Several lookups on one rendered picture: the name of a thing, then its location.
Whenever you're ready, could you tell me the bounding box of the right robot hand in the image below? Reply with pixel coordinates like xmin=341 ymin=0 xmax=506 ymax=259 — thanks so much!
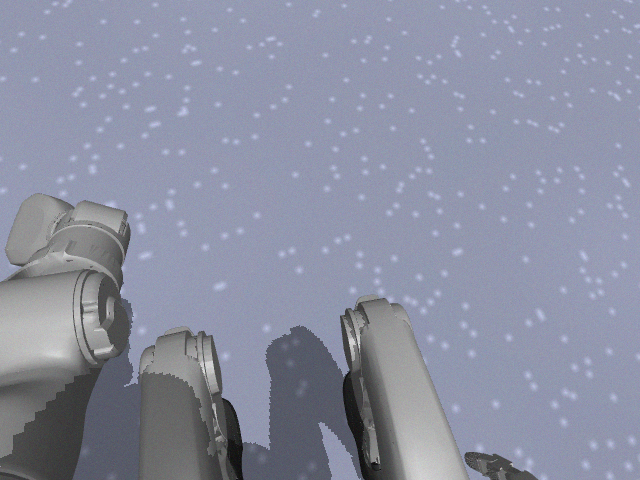
xmin=464 ymin=452 xmax=538 ymax=480

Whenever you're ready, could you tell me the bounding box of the right robot foot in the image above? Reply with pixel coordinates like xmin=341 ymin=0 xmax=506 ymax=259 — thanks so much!
xmin=343 ymin=372 xmax=382 ymax=480

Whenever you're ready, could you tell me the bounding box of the left robot hand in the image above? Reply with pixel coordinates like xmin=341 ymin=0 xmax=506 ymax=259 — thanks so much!
xmin=5 ymin=193 xmax=75 ymax=267

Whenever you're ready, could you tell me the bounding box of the left robot foot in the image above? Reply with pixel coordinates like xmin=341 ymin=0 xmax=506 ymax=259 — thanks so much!
xmin=222 ymin=398 xmax=243 ymax=480

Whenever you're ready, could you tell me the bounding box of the left robot arm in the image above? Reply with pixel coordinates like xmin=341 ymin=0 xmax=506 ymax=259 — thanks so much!
xmin=0 ymin=200 xmax=131 ymax=480

